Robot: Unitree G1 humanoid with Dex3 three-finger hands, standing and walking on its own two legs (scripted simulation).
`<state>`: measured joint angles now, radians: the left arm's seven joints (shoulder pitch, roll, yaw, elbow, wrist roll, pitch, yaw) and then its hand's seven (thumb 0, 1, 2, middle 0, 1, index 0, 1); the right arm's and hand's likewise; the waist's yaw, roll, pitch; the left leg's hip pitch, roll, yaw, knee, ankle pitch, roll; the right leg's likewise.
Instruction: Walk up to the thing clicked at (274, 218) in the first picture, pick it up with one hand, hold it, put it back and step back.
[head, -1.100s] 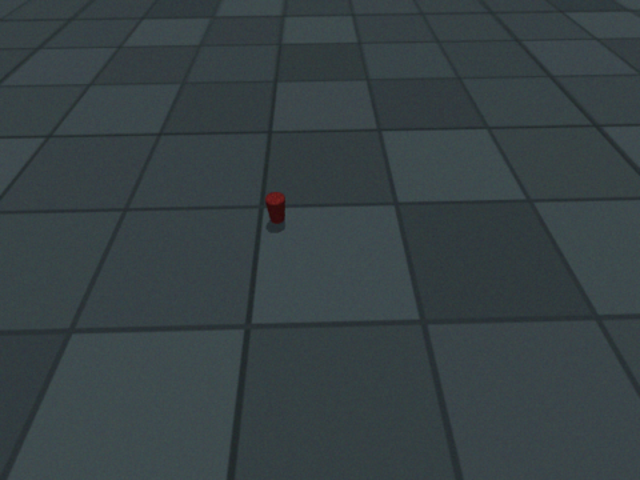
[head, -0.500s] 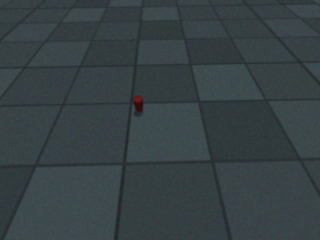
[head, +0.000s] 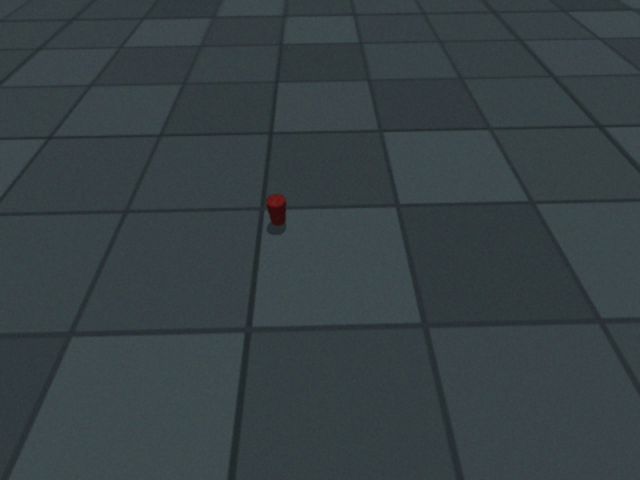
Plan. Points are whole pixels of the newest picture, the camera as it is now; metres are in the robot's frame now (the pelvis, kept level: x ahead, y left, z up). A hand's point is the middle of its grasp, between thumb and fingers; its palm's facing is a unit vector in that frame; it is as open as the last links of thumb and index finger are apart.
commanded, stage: stand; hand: left
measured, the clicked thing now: (277, 210) +1.32 +0.22 -0.72
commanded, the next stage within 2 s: walk up in 0.02 s
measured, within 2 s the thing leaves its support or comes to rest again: neither
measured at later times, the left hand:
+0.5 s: hand out of the picture +0.10 +0.24 -0.13, palm faces +0.05 -0.91 -0.42, open 7.4 cm
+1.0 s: hand (202, 318) +0.42 +0.24 -0.14, palm faces -0.07 -0.93 -0.36, open 7.4 cm
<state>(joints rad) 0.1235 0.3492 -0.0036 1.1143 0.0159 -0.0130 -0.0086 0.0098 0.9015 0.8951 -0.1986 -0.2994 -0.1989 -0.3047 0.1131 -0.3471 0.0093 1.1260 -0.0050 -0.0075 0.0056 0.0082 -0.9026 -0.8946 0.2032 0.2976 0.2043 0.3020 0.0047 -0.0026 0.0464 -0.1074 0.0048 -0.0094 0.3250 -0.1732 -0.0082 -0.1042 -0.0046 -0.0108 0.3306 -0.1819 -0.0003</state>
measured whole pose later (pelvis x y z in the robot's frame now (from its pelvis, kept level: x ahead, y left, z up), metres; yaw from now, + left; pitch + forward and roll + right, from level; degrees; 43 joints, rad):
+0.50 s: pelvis +0.11 -0.05 -0.01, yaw +2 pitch -3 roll -1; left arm 0.36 0.40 0.08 0.96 0.03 -0.08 -0.05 0.01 0.90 0.90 -0.20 -0.30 -0.20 -0.30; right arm 0.21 -0.44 -0.07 0.97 -0.02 -0.01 0.09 0.01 -0.90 -0.89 0.20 0.30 0.20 0.30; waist 0.04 0.06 0.08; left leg -0.50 0.03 -0.07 0.81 -0.19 0.00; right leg 0.05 0.02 -0.13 0.29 -0.30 -0.04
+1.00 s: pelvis +0.36 -0.03 -0.01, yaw +0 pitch -3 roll +2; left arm 0.29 0.42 0.06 0.87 0.02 -0.06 -0.09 0.01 0.90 0.90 -0.20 -0.30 -0.20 -0.30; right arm 0.29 -0.41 -0.06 0.83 -0.01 -0.07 0.07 0.01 -0.90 -0.89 0.21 0.30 0.21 0.30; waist -0.01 -0.03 0.07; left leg -0.10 0.00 0.11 0.44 -0.29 0.04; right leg -0.49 -0.11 0.00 0.69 -0.19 -0.01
